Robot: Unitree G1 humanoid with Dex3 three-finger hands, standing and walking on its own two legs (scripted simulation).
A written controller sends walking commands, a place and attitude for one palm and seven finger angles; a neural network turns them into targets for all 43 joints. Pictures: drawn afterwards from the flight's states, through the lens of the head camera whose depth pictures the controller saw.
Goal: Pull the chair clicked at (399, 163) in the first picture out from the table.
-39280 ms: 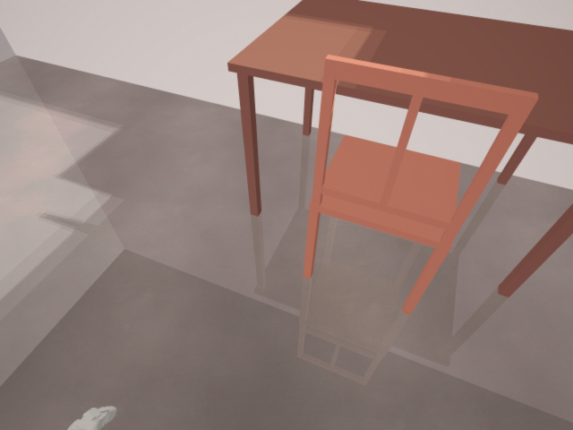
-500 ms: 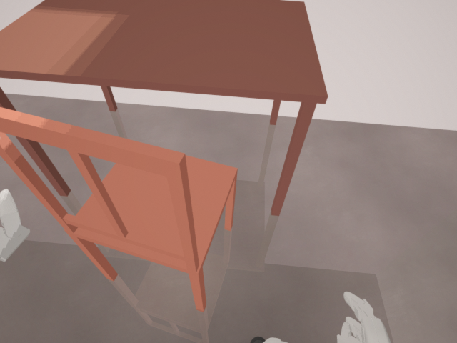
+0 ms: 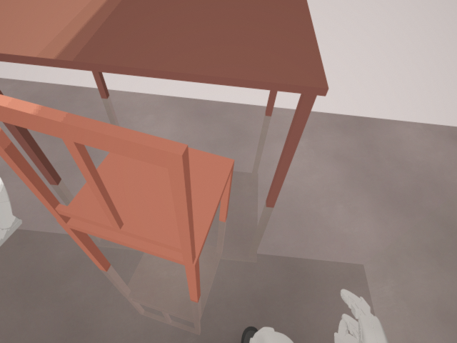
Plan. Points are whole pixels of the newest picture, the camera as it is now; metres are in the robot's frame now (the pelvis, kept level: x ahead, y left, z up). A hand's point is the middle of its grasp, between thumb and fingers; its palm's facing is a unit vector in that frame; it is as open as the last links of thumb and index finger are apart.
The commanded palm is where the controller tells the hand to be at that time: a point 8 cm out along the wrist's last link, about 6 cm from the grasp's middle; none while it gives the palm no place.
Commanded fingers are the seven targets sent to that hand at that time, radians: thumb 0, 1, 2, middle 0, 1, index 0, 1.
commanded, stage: step back with the hand held close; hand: left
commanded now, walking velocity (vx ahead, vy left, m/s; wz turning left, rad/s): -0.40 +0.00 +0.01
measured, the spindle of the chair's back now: (99, 190) +0.41 +0.31 -0.06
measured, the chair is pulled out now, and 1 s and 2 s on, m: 0.21 0.21 0.21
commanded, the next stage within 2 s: stop stepping back and stand still in 1.42 s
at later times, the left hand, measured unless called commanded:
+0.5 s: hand (8, 228) +0.20 +0.25 +0.20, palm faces +0.46 -0.73 -0.51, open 7.4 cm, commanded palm +0.13 +0.30 +0.20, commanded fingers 0.00 0.90 0.90 -0.20 -0.30 -0.20 -0.30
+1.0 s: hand out of the picture +0.17 +0.26 +0.19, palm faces +0.43 -0.71 -0.56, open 7.4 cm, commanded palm +0.10 +0.30 +0.20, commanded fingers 0.00 0.90 0.90 -0.20 -0.30 -0.20 -0.30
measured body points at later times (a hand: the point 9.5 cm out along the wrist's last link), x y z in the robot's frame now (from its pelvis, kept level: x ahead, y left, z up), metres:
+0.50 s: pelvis -0.01 +0.00 +0.00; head +0.02 +0.02 +0.44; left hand +0.17 +0.29 +0.22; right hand +0.13 -0.26 -0.08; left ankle -0.03 +0.10 -0.72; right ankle +0.13 -0.12 -0.72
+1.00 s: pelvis -0.03 -0.01 +0.00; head +0.00 +0.03 +0.45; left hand +0.14 +0.30 +0.22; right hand +0.14 -0.25 -0.06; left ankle -0.03 +0.11 -0.72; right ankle +0.06 -0.13 -0.71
